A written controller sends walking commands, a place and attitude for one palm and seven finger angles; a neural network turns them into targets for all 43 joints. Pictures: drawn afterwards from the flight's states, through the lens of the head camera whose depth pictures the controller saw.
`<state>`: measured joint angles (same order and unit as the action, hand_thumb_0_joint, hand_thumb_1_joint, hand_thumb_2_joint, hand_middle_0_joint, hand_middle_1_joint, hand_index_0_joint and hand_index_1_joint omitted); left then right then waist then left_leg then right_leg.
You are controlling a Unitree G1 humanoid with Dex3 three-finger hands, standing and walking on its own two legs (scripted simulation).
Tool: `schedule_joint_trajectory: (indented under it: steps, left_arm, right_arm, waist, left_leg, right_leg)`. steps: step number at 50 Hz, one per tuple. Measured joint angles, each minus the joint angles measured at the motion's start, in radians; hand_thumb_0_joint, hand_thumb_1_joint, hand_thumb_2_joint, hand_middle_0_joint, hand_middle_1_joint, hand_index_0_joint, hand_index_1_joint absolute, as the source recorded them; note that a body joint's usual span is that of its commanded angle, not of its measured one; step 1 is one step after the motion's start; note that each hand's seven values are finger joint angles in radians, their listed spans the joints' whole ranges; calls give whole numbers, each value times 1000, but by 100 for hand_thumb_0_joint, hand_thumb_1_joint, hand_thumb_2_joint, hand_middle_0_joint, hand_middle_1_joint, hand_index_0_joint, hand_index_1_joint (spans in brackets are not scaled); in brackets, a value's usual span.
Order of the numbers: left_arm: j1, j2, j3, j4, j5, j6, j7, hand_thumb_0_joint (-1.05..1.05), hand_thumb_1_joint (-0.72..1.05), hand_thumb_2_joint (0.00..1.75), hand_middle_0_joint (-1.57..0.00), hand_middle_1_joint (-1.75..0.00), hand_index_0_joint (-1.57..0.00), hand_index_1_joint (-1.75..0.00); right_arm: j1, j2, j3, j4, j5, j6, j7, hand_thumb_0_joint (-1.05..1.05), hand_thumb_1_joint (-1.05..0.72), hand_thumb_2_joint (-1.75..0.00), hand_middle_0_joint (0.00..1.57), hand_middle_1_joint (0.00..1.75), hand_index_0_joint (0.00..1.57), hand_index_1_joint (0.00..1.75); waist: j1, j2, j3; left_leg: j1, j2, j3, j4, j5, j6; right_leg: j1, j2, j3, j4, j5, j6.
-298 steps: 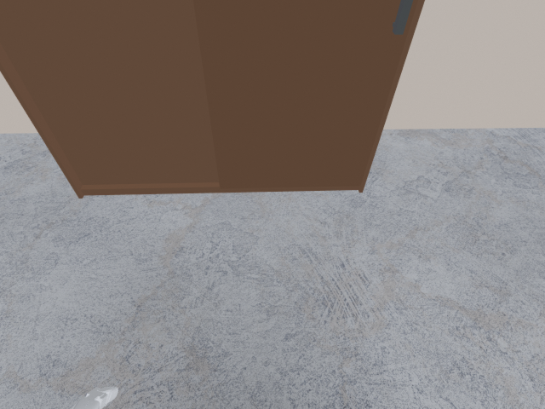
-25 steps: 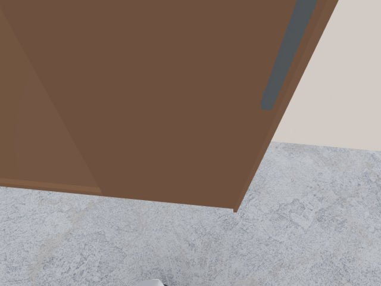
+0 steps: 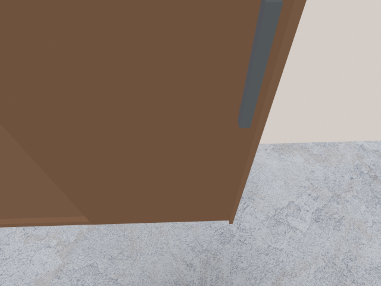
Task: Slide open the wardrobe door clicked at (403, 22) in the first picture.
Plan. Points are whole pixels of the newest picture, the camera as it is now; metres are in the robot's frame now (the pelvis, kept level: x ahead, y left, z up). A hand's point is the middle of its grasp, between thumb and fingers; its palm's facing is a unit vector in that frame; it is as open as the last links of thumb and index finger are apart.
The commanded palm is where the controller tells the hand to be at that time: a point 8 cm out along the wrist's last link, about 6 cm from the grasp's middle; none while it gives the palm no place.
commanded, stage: come to a stop and stand still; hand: right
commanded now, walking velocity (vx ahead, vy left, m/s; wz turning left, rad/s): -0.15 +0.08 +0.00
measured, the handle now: (252, 70) +0.51 -0.12 +0.20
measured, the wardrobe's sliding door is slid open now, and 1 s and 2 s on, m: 0.00 0.00 0.00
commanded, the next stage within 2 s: look again from close up in 1.38 s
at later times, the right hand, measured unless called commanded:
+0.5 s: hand out of the picture -0.01 -0.13 -0.17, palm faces +0.07 +0.97 -0.22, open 7.3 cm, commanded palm none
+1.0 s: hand out of the picture -0.14 -0.11 -0.18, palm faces +0.10 +0.98 -0.18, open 7.4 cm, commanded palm none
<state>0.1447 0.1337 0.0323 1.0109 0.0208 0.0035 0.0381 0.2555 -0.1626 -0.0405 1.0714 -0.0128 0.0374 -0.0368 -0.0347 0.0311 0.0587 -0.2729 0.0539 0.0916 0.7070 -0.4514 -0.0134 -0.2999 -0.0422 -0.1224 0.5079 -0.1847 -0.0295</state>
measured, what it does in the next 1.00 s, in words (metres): walks backwards: left foot, then right foot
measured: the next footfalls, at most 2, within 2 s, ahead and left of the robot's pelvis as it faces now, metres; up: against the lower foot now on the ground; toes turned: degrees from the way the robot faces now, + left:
left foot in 0.18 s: -0.06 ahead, +0.15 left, +0.00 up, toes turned +0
right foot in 0.42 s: -0.10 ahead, -0.05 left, +0.00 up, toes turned -5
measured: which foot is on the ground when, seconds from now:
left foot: up 0.00-0.16, down 0.18-1.00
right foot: down 0.00-0.18, up 0.20-0.40, down 0.42-1.00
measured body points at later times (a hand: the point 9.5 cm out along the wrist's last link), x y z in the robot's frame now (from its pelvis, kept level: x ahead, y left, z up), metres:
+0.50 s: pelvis -0.08 +0.05 -0.01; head -0.11 +0.05 +0.44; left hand -0.06 +0.28 -0.17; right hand -0.02 -0.18 -0.16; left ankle -0.04 +0.14 -0.73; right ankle -0.03 -0.04 -0.73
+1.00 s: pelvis -0.15 +0.06 +0.00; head -0.17 +0.06 +0.45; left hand -0.19 +0.27 -0.17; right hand -0.15 -0.16 -0.16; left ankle -0.10 +0.15 -0.73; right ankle -0.10 -0.05 -0.73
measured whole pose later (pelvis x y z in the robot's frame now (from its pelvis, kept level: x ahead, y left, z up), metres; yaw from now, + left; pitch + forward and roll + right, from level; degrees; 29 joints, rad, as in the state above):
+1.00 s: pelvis -0.15 +0.06 +0.00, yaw -2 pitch -2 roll -1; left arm 0.42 0.12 0.01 1.08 0.03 0.04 0.02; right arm 0.35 -0.14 -0.03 1.02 -0.03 0.02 -0.02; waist -0.01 0.02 -0.04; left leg -0.31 0.00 0.04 0.59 -0.31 0.03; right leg -0.30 0.01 -0.07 0.54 -0.22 -0.04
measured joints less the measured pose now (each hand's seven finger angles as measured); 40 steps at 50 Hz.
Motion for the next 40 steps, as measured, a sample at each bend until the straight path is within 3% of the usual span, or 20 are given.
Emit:
schedule_joint_trajectory:
  steps: [5,7,9,13,16,18,21,23,27,30,34,37,40]
  left_arm:
    - [-38,10,12,-20,6,14,-2,0,92,89,-20,-30,-20,-30]
    - [-38,19,18,-20,7,20,-5,0,92,89,-20,-30,-20,-30]
    - [-26,30,23,-20,-2,24,-9,0,91,89,-20,-30,-20,-30]
    - [23,75,44,-52,-1,38,-31,0,91,89,-20,-30,-20,-30]
    - [80,85,46,-59,-3,50,-34,0,91,89,-20,-29,-20,-30]
    - [114,72,40,-61,-6,57,-33,0,91,90,-20,-29,-20,-30]
    - [160,50,24,-59,-1,48,-34,1,91,90,-20,-29,-20,-30]
    - [175,27,12,-46,8,41,-33,0,91,90,-20,-29,-20,-30]
    - [208,14,-8,-31,14,33,-29,1,91,90,-20,-29,-20,-30]
    - [213,10,-15,-11,13,35,-27,1,91,90,-20,-29,-20,-30]
    - [220,2,-16,2,13,41,-30,1,91,90,-20,-29,-20,-30]
    - [233,-5,-14,10,11,38,-30,1,91,89,-20,-29,-20,-30]
    - [259,-6,-13,22,8,30,-29,0,91,90,-20,-29,-20,-30]
  right_arm:
    - [-8,-2,-10,-23,-4,9,2,1,-92,-89,20,30,20,30]
    - [-10,-5,-13,-32,-4,7,1,1,-91,-89,20,30,19,30]
    - [2,-11,-7,-47,-5,-5,-4,1,-91,-89,20,30,19,30]
    - [25,14,16,-85,-20,-28,-15,1,-91,-89,20,30,19,30]
    - [49,27,22,-110,-20,-40,-17,1,-91,-89,20,30,20,30]
    - [52,23,21,-123,-22,-35,-18,1,-91,-89,20,30,20,30]
    - [42,11,23,-140,-17,-22,-15,1,-91,-89,20,30,20,30]
    - [23,2,20,-138,-10,-8,-13,1,-91,-89,20,30,20,30]
    - [23,8,19,-135,-9,-5,-9,1,-93,-89,20,30,20,30]
    - [34,7,20,-127,-11,-17,0,1,-93,-89,20,30,20,30]
    - [70,5,20,-106,-8,-20,2,1,-93,-89,20,30,20,30]
    - [89,-1,13,-83,-5,-13,-2,1,-92,-89,20,30,20,30]
    - [93,-5,12,-62,-6,-7,-2,1,-92,-89,20,30,20,30]
  waist:
    - [11,-39,31]
    - [15,-53,33]
    - [11,-58,20]
    - [32,-124,14]
    - [51,-131,-21]
    - [58,-110,-47]
    - [66,-83,-79]
    - [65,-44,-79]
    - [56,-43,-83]
    - [47,-47,-68]
    - [47,-40,-71]
    - [48,-21,-77]
    - [54,-19,-93]
  left_leg:
    - [-57,-21,-39,133,-68,-5]
    - [-42,-20,-39,83,-41,-5]
    - [5,-17,-47,-76,86,-5]
    - [0,-57,-13,-68,128,42]
    - [12,-61,9,-67,124,55]
    - [10,-58,20,-62,126,62]
    - [-17,-62,39,-32,122,65]
    - [-35,-52,25,-10,109,63]
    - [-43,-65,5,-57,100,49]
    - [-39,-68,0,-109,176,64]
    - [-40,-68,4,-167,203,91]
    - [-42,-64,9,-205,280,95]
    - [-65,-70,25,-194,295,90]
  right_leg:
    - [-26,-18,-1,-23,40,10]
    - [-37,-25,-1,-20,52,19]
    - [-63,-32,-4,13,48,35]
    - [-163,-25,78,296,-147,29]
    - [-165,8,79,416,-190,25]
    - [-124,21,63,384,-208,24]
    - [-21,25,50,198,-172,16]
    - [-20,38,37,174,-130,-11]
    - [-16,30,19,108,-66,-28]
    - [-14,33,15,75,-64,-21]
    - [-39,42,32,93,-152,-5]
    - [-33,40,47,158,-159,-1]
    - [29,30,60,77,-157,1]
